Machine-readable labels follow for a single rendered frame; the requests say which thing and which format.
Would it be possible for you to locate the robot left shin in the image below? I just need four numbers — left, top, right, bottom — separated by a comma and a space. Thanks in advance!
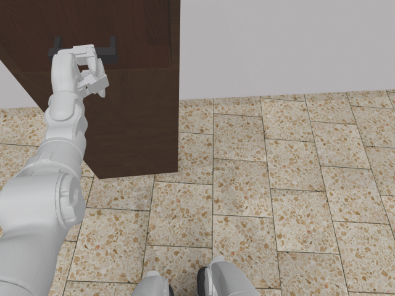
146, 270, 162, 277

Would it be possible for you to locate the cabinet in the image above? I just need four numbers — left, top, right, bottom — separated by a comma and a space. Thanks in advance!
0, 0, 180, 179

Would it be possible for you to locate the left robot forearm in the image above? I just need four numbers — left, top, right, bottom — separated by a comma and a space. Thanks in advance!
0, 92, 88, 230

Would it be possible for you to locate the robot left hand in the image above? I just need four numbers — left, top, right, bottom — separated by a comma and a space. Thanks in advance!
51, 44, 109, 101

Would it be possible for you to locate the robot shin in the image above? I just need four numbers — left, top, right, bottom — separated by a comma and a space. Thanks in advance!
146, 270, 162, 277
204, 257, 225, 296

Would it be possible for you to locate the drawer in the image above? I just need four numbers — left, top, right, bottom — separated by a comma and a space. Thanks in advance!
0, 0, 170, 72

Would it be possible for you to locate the left robot upper arm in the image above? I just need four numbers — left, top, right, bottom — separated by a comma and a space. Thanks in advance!
0, 172, 86, 296

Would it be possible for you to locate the robot right shin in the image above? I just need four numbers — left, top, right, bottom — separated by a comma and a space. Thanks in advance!
204, 257, 225, 296

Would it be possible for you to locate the handle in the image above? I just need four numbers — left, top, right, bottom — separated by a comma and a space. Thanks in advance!
48, 35, 118, 64

